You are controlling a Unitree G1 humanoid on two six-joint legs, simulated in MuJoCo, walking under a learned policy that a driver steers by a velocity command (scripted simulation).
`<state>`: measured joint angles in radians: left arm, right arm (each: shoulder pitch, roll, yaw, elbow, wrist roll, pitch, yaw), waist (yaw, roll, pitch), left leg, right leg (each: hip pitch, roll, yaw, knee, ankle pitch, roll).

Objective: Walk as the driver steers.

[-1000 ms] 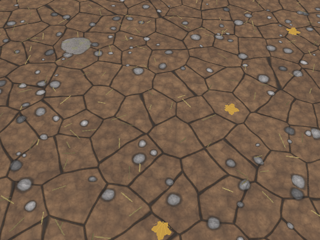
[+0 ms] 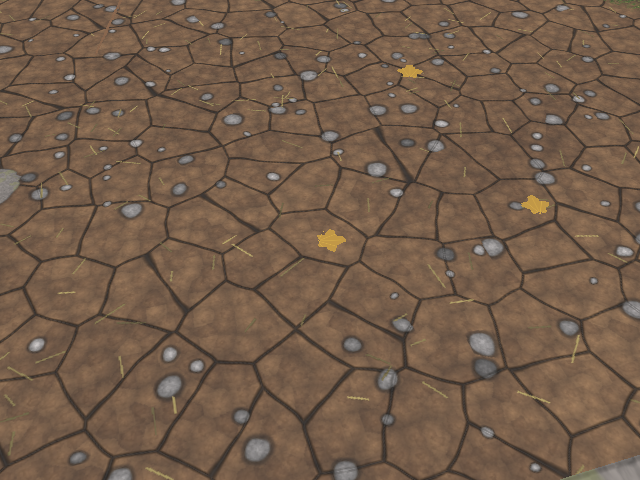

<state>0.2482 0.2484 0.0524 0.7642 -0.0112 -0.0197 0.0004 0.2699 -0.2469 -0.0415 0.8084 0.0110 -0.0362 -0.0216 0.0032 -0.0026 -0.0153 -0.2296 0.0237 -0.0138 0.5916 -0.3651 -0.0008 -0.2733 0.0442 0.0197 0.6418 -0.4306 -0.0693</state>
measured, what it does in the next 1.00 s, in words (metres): walks ahead: left foot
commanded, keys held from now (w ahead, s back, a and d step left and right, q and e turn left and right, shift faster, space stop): w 1.00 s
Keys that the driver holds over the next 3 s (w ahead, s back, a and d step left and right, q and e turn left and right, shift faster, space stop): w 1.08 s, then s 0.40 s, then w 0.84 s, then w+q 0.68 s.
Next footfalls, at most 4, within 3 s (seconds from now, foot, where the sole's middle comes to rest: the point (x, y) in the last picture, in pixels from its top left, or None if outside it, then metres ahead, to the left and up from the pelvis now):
0.50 left None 0.38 0.14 -0.77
1.06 right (376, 418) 0.68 -0.09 -0.77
1.46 left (278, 381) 0.77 0.13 -0.77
2.02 left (263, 330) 0.91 0.18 -0.77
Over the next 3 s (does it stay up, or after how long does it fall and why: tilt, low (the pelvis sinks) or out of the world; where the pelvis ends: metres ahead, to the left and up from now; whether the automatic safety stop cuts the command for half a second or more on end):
stays up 1.27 0.08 0.01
